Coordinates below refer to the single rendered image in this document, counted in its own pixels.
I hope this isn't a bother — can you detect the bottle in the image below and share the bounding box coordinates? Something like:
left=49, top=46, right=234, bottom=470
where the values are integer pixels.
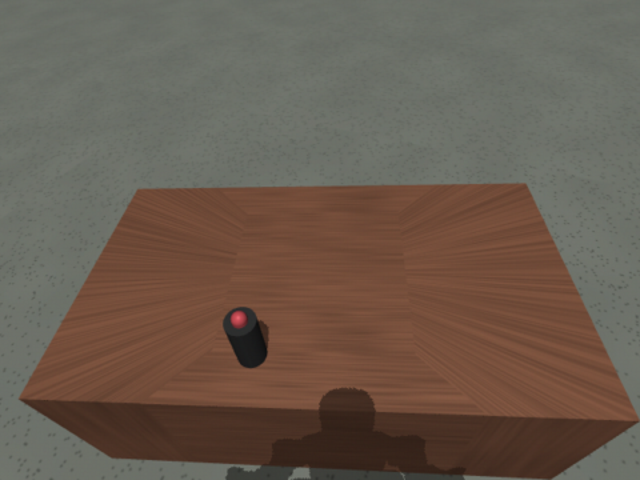
left=223, top=307, right=267, bottom=368

